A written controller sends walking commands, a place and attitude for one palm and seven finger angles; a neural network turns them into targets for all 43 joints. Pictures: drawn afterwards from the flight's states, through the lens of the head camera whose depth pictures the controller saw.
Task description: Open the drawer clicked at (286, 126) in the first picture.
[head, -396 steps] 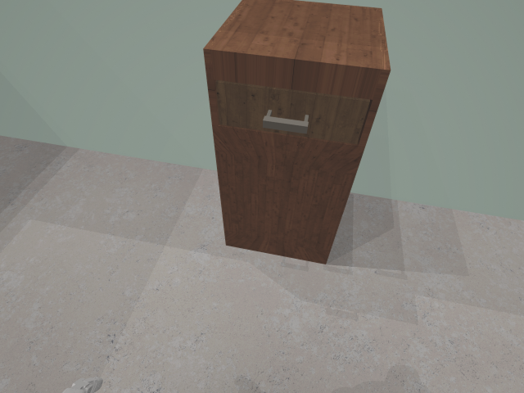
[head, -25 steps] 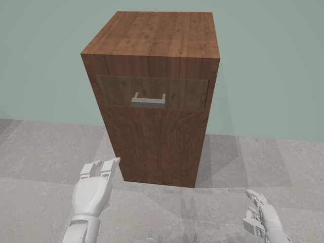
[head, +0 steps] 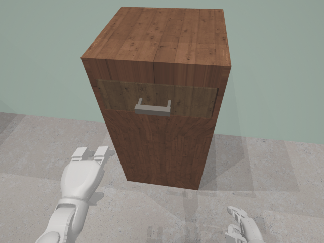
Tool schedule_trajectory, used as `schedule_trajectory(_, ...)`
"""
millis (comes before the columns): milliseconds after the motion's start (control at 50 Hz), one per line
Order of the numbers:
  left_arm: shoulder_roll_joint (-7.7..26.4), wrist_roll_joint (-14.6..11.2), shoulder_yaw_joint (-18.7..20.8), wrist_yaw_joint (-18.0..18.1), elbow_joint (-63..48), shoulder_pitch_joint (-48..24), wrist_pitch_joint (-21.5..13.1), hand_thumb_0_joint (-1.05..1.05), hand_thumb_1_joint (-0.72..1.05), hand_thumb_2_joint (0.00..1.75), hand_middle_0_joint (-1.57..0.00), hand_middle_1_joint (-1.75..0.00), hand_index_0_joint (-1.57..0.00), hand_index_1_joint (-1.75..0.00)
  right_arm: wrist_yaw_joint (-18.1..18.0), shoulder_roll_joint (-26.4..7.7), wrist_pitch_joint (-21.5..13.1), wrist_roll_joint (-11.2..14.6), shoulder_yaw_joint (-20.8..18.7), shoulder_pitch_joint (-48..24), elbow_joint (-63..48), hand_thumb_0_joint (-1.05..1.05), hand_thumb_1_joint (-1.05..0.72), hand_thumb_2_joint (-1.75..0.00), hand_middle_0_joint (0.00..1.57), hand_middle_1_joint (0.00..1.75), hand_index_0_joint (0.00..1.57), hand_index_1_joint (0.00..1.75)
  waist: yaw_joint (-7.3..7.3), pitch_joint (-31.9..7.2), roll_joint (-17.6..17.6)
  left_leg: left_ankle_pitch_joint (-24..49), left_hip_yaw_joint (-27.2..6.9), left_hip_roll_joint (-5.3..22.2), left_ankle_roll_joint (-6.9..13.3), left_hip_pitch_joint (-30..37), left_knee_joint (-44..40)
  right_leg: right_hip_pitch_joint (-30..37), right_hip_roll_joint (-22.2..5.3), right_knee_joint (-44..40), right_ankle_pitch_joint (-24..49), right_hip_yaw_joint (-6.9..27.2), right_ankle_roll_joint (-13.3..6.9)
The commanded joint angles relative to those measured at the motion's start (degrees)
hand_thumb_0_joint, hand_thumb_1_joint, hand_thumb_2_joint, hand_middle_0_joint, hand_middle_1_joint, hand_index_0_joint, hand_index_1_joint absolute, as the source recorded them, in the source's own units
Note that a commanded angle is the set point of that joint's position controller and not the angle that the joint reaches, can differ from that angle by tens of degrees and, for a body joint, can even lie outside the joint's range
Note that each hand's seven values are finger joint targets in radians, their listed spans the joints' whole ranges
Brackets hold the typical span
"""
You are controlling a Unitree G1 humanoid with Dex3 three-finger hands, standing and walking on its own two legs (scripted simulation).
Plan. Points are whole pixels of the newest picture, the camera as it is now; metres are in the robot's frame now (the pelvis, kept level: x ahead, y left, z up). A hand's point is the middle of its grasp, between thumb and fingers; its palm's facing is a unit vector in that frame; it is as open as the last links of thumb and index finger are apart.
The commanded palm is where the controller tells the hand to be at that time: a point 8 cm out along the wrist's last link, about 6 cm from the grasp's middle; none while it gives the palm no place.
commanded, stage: raise the hand with hooked fingers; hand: left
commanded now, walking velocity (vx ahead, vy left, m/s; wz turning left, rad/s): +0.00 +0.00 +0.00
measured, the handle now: (153, 106) +0.54 +0.11 +0.00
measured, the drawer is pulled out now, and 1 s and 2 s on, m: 0.00 0.00 0.00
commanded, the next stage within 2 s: move the hooked fingers above the handle in 1.02 s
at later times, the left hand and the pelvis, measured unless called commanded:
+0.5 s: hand (94, 134) +0.33 +0.22 +0.10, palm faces +0.08 -0.07 -0.99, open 13.7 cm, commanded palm +0.31 +0.22 +0.15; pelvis +0.04 -0.02 +0.02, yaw +1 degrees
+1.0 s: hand (98, 127) +0.34 +0.21 +0.11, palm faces +0.07 -0.07 -1.00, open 13.8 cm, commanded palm +0.32 +0.22 +0.17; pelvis +0.04 -0.03 +0.02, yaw +1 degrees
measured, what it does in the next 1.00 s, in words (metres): shifts its weight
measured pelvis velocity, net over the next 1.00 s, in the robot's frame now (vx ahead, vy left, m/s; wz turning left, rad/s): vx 0.04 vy -0.03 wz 0.02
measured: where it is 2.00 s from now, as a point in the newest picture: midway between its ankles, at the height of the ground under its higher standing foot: outside the picture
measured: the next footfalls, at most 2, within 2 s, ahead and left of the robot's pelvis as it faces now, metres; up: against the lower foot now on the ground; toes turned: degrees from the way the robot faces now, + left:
none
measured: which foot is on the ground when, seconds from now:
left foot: down 0.00-1.00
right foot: down 0.00-1.00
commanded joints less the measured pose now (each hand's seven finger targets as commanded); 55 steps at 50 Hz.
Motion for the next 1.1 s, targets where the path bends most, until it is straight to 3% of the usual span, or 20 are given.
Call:
schedule_trajectory(0, 9.44, -1.19, 9.01, 3.0, -14.46, -7.61, -0.89, 0.0, -0.15, 0.45, -0.27, -0.98, -0.27, -0.98, -0.49, -8.06, -3.1, -0.05, -4.04, -9.1, -9.32, 0.0, -0.9, -0.9, 0.2, 0.3, 0.2, 0.3, 0.22, -12.43, -1.65, 11.5, -7.57, 5.06, -4.41, 13.63, -8.43, -0.35, -1.06, -6.74, 8.1, 0.52, -3.41)
schedule_trajectory(60, 10.03, -1.95, 9.48, 2.9, -16.58, -8.74, -0.44, 0.0, -0.22, 0.42, -0.28, -1.02, -0.28, -1.02, -0.52, -8.63, -3.13, 0.06, -4.88, -8.67, -8.83, 0.0, -0.9, -0.9, 0.2, 0.3, 0.2, 0.3, -0.08, -14.66, -0.73, 16.49, -7.53, 5.25, -4.56, 16.43, -7.94, 0.15, -1.11, -7.08, 10.71, 0.41, -3.15)
schedule_trajectory(100, 9.75, -2.76, 8.61, 2.21, -16.26, -9.84, 0.14, 0.0, -0.27, 0.4, -0.28, -1.05, -0.28, -1.05, -0.58, -8.87, -2.88, 0.41, -5.04, -8.32, -8.32, 0.0, -0.9, -0.9, 0.2, 0.3, 0.2, 0.3, -0.8, -13.92, -1.84, 16.54, -7.19, 5.09, -4.51, 16.69, -8.08, 0.32, -1.5, -7.61, 11.25, 0.28, -2.86)
schedule_trajectory(160, 11.08, -3.29, 9.08, 0.53, -16.71, -10.88, 1.07, 0.0, -0.34, 0.37, -0.29, -1.1, -0.29, -1.1, -0.68, -9.29, -2.74, 0.85, -5.21, -8.57, -8.2, 0.0, -0.9, -0.9, 0.2, 0.3, 0.2, 0.3, -0.34, -13.9, -0.49, 19.21, -7.01, 4.96, -4.57, 17.74, -8.79, 1.68, -1.6, -8.53, 12.98, 0.3, -2.76)
schedule_trajectory(240, 13.31, -3.91, 10.0, -1.7, -16.27, -13.66, 1.44, 0.0, -0.43, 0.33, -0.29, -1.15, -0.29, -1.15, -1.05, -9.37, -2.37, 1.24, -5.21, -8.49, -7.89, 0.0, -0.9, -0.9, 0.2, 0.3, 0.2, 0.3, -0.35, -14.25, -2.61, 20.99, -5.6, 4.25, -3.97, 18.18, -9.35, 5.08, -2.05, -9.85, 16.83, 0.69, -2.34)
schedule_trajectory(300, 14.86, -4.44, 10.91, -3.38, -14.46, -16.81, 1.98, 0.0, -0.5, 0.3, -0.3, -1.2, -0.3, -1.2, -1.18, -9.38, -1.8, 1.58, -4.75, -8.92, -7.51, 0.0, -0.9, -0.9, 0.2, 0.3, 0.2, 0.3, -0.43, -12.31, -2.51, 20.59, -4.98, 3.78, -3.87, 17.58, -10.55, 6.58, -2.1, -11.03, 18.29, 0.96, -2.32)
schedule_trajectory(360, 17.53, -4.81, 12.75, -5.04, -13.75, -20.41, 2.34, 0.0, -0.5, 0.3, -0.3, -1.2, -0.3, -1.2, -1.43, -9.53, -1.32, 1.71, -4.61, -9.38, -7.47, 0.0, -0.9, -0.9, 0.2, 0.3, 0.2, 0.3, -0.23, -13.04, -2.41, 21.5, -4.37, 3.21, -3.32, 18.09, -11.04, 9.05, -2.07, -12.26, 21.09, 1.64, -2.2)
schedule_trajectory(480, 18.04, -6.45, 11.48, -9.48, -11.59, -27.0, 2.56, 0.0, -0.5, 0.3, -0.3, -1.2, -0.3, -1.2, -1.61, -9.49, -0.24, 2.07, -4.27, -9.0, -7.14, 0.0, -0.9, -0.9, 0.2, 0.3, 0.2, 0.3, -1.12, -13.47, -1.57, 23.39, -3.36, 2.61, -2.93, 18.92, -11.67, 12.03, -2.53, -13.29, 25.39, 1.13, -1.71)
schedule_trajectory(560, 21.68, -7.1, 13.97, -12.2, -11.15, -31.73, 1.56, 0.0, -0.5, 0.3, -0.3, -1.2, -0.3, -1.2, -1.79, -9.91, 0.31, 2.04, -4.22, -9.53, -7.04, 0.0, -0.9, -0.9, 0.2, 0.3, 0.2, 0.3, -0.74, -15.29, -2.27, 24.51, -2.96, 1.99, -2.65, 18.7, -11.77, 14.65, -2.71, -13.64, 29.4, 1.88, -1.45)
schedule_trajectory(600, 21.28, -7.65, 13.28, -13.29, -9.58, -34.22, 1.16, 0.0, -0.5, 0.3, -0.3, -1.2, -0.3, -1.2, -1.9, -9.79, 0.62, 2.31, -4.09, -9.35, -6.66, 0.0, -0.9, -0.9, 0.2, 0.3, 0.2, 0.3, -1.18, -14.71, -2.84, 23.33, -2.75, 1.9, -2.54, 18.23, -12.01, 14.29, -2.97, -13.92, 28.89, 1.21, -1.25)
schedule_trajectory(700, 19.64, -9.35, 13.25, -15.8, -7.38, -27.99, -0.36, 0.0, -0.5, 0.3, -0.3, -1.2, -0.3, -1.2, -0.98, -10.14, 0.85, 2.57, -4.31, -8.36, -7.54, 0.0, -0.9, -0.9, 0.2, 0.3, 0.2, 0.3, -0.34, -13.18, -5.35, 22.59, -2.48, 1.73, -2.56, 15.81, -12.39, 15.0, -3.24, -13.92, 30.0, 0.94, -0.98)
schedule_trajectory(720, 19.32, -9.28, 12.99, -15.81, -7.95, -27.83, -0.86, 0.0, -0.5, 0.3, -0.3, -1.2, -0.3, -1.2, -0.92, -10.13, 0.92, 2.49, -4.5, -8.52, -7.69, 0.0, -0.9, -0.9, 0.2, 0.3, 0.2, 0.3, -0.42, -12.63, -5.24, 21.98, -2.36, 1.79, -2.49, 15.63, -12.42, 14.39, -3.14, -13.95, 29.19, 1.13, -1.04)
schedule_trajectory(780, 21.23, -8.52, 14.8, -14.35, -12.3, -29.83, -3.11, 0.0, -0.5, 0.3, -0.3, -1.2, -0.3, -1.2, -0.73, -10.14, 0.74, 2.06, -4.87, -8.36, -7.84, 0.0, -0.9, -0.9, 0.2, 0.3, 0.2, 0.3, 0.02, -15.69, -2.49, 22.75, -2.51, 1.81, -2.47, 16.83, -11.92, 14.38, -3.25, -13.38, 28.56, 1.6, -1.23)
schedule_trajectory(860, 23.61, -8.28, 17.82, -10.95, -12.35, -31.18, -4.65, 0.0, -0.5, 0.3, -0.3, -1.2, -0.3, -1.2, -1.1, -10.01, 0.32, 2.13, -5.21, -8.26, -6.92, 0.0, -0.9, -0.9, 0.2, 0.3, 0.2, 0.3, 0.33, -16.25, -2.14, 20.87, -2.74, 1.74, -2.55, 16.58, -11.69, 13.25, -2.96, -13.42, 26.16, 2.29, -1.44)
schedule_trajectory(920, 21.6, -8.1, 16.3, -8.95, -10.31, -31.61, -3.87, 0.0, -0.5, 0.3, -0.3, -1.2, -0.3, -1.2, -1.16, -9.79, 0.26, 2.62, -5.52, -7.8, -6.22, 0.0, -0.9, -0.9, 0.2, 0.3, 0.2, 0.3, -0.2, -15.31, -1.71, 19.9, -2.55, 2.04, -2.62, 16.41, -11.79, 11.65, -2.92, -13.3, 23.74, 1.33, -1.5)
schedule_trajectory(960, 22.07, -7.97, 16.45, -8.58, -8.59, -32.04, -2.58, 0.0, -0.5, 0.3, -0.3, -1.2, -0.3, -1.2, -1.11, -10.04, 0.37, 2.96, -5.47, -8.37, -5.93, 0.0, -0.9, -0.9, 0.2, 0.3, 0.2, 0.3, -0.25, -14.9, -2.78, 18.57, -2.63, 2.06, -2.63, 16.32, -12.04, 11.08, -2.62, -13.91, 21.87, 1.51, -1.45)
schedule_trajectory(1020, 19.53, -8.16, 13.11, -9.52, -7.78, -31.39, -0.79, 0.0, -0.5, 0.3, -0.3, -1.2, -0.3, -1.2, -1.29, -10.05, 0.5, 3.24, -5.42, -8.3, -6.06, 0.0, -0.9, -0.9, 0.2, 0.3, 0.2, 0.3, -0.92, -14.34, -3.15, 17.19, -2.42, 2.18, -2.41, 16.31, -12.39, 11.05, -2.79, -14.15, 20.4, 0.87, -1.27)
schedule_trajectory(1080, 19.62, -8.24, 12.37, -11.01, -8.59, -30.83, -0.49, 0.0, -0.5, 0.3, -0.3, -1.2, -0.3, -1.2, -1.39, -10.05, 0.54, 3.1, -5.15, -8.49, -6.55, 0.0, -0.9, -0.9, 0.2, 0.3, 0.2, 0.3, -0.8, -14.42, -2.77, 17.27, -2.68, 2.31, -2.29, 16.84, -12.68, 11.38, -2.84, -14.3, 19.73, 0.63, -1.3)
